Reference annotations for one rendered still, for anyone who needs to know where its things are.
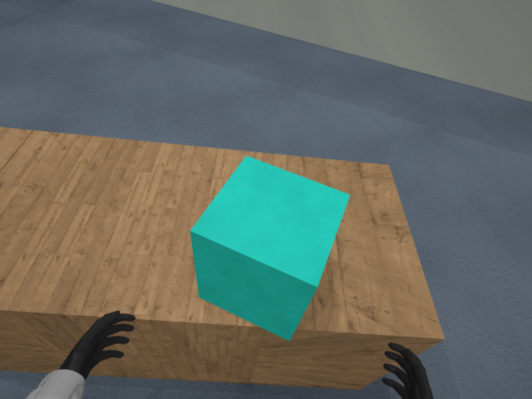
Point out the carton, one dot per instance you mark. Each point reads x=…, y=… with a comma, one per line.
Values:
x=262, y=244

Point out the robot left forearm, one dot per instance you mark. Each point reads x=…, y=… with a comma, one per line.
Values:
x=60, y=384

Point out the left robot hand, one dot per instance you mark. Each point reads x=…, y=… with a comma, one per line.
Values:
x=88, y=351

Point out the right robot hand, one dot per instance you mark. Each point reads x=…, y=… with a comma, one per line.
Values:
x=416, y=385

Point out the pedestal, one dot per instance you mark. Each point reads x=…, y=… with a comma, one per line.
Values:
x=91, y=225

